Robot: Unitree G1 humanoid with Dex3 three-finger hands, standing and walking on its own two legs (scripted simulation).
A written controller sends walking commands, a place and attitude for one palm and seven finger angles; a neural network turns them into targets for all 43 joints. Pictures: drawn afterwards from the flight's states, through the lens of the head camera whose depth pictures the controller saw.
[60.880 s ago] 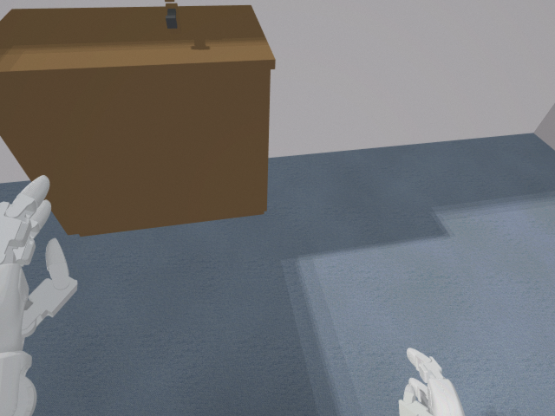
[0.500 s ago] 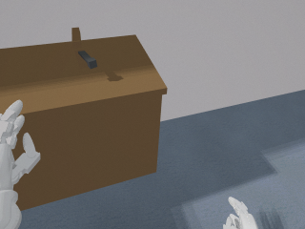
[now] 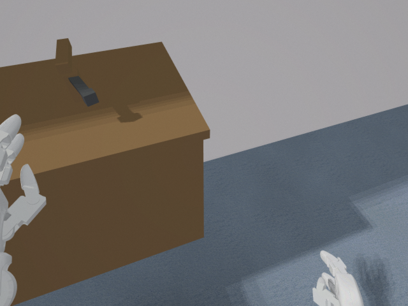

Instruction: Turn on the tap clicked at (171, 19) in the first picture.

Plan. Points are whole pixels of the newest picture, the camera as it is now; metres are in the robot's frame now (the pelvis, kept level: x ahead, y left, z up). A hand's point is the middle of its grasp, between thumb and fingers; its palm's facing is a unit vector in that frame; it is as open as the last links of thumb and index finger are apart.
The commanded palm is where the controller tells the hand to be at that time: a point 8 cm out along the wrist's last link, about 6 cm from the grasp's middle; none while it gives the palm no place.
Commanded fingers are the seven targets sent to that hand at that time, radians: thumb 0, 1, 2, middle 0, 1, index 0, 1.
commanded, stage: take the last steps up to it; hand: left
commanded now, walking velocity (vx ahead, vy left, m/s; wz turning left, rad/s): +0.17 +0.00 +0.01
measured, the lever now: (89, 97) +0.52 +0.30 +0.13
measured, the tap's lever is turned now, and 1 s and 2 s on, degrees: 19 19 19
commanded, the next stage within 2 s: come to a stop and stand still in 0.16 s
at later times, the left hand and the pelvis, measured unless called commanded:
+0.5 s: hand (88, 146) +0.33 +0.21 +0.17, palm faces +0.38 -0.80 -0.47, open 7.4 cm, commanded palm +0.26 +0.25 +0.19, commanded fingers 0.00 0.90 0.90 -0.20 -0.30 -0.20 -0.30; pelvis +0.10 -0.02 +0.01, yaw -1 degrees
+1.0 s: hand (96, 158) +0.30 +0.19 +0.17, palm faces +0.35 -0.80 -0.48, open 7.4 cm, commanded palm +0.23 +0.24 +0.19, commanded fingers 0.00 0.90 0.90 -0.20 -0.30 -0.20 -0.30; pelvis +0.08 -0.04 +0.02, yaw +1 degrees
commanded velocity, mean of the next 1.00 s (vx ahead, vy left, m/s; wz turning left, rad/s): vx -0.06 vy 0.04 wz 0.00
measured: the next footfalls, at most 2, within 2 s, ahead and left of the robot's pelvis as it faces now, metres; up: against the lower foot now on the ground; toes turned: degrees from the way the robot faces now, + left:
right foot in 0.16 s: +0.12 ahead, -0.11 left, +0.00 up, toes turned -2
left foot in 0.96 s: +0.12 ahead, +0.07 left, +0.00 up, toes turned +5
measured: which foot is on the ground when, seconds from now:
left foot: down 0.00-0.62, up 0.64-0.94, down 0.96-1.00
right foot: up 0.00-0.14, down 0.16-1.00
